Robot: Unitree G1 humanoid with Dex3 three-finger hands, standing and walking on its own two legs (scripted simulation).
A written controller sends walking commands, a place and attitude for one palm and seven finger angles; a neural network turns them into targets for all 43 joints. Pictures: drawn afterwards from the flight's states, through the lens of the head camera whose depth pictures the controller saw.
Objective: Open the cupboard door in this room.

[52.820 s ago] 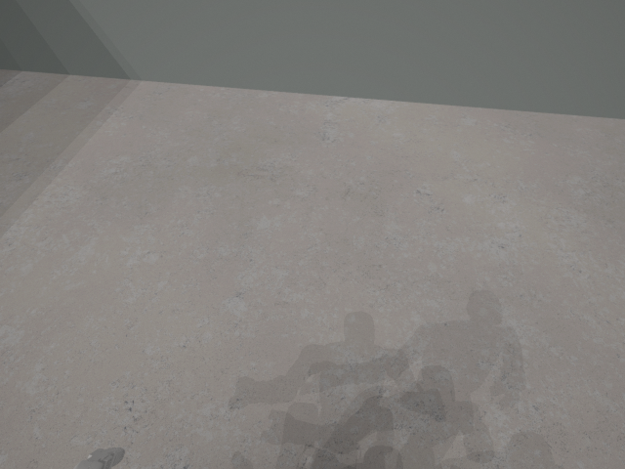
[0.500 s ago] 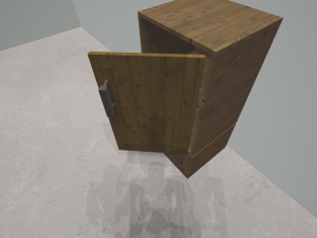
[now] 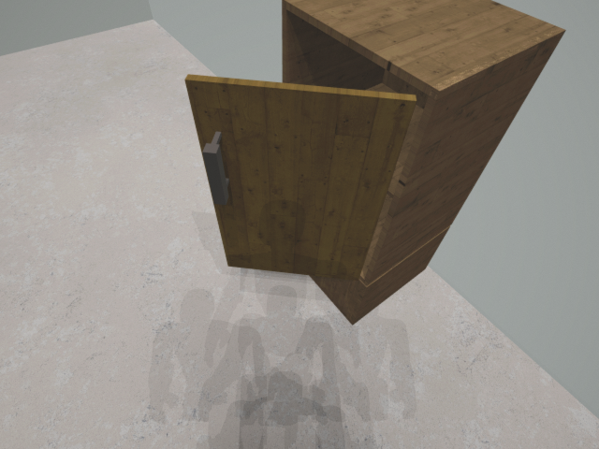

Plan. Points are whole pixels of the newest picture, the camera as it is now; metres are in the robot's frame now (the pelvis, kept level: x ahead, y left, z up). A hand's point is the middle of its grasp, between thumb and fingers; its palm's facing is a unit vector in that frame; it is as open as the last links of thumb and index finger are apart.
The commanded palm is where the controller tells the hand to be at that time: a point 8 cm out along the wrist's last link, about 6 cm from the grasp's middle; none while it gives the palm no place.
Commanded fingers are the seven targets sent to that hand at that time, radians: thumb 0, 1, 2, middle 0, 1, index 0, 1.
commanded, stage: come to a stop and stand still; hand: left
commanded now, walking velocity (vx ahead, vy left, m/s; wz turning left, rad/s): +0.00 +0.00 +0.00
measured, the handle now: (219, 168) +0.60 +0.19 -0.03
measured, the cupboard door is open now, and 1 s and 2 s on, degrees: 47 47 47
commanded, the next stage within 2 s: look again from close up in 0.64 s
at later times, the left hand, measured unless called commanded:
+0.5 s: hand out of the picture +0.02 +0.15 -0.18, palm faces -0.01 -0.98 -0.22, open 7.4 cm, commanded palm none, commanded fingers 0.00 0.90 0.90 -0.20 -0.30 -0.20 -0.30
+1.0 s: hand out of the picture +0.01 +0.17 -0.18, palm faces -0.01 -0.98 -0.22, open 7.4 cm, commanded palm none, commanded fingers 0.00 0.90 0.90 -0.20 -0.30 -0.20 -0.30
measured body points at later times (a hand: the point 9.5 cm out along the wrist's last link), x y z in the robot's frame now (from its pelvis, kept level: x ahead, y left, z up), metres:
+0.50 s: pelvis +0.00 -0.03 -0.01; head +0.00 -0.03 +0.44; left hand +0.02 +0.20 -0.16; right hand +0.02 -0.26 -0.16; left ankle +0.02 +0.11 -0.74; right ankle -0.06 -0.13 -0.74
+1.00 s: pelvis +0.00 -0.02 +0.00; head +0.01 -0.01 +0.45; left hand +0.01 +0.22 -0.16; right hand +0.04 -0.26 -0.15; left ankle +0.02 +0.11 -0.74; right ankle -0.06 -0.13 -0.74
